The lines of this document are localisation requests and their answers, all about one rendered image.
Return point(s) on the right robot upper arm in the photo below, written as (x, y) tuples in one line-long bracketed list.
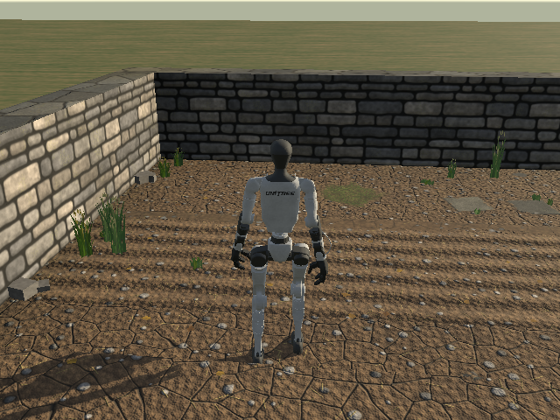
[(310, 201)]

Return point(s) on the left robot hand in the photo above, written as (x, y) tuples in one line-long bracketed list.
[(236, 257)]

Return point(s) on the left robot upper arm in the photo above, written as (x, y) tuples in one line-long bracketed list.
[(249, 199)]

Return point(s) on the right robot hand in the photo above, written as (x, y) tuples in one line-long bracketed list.
[(323, 265)]

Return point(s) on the robot right forearm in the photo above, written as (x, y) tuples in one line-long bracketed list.
[(317, 241)]

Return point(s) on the robot right thigh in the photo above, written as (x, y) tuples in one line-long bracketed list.
[(300, 259)]

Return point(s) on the robot torso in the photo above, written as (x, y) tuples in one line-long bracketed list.
[(280, 208)]

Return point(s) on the robot left forearm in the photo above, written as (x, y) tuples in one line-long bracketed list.
[(241, 234)]

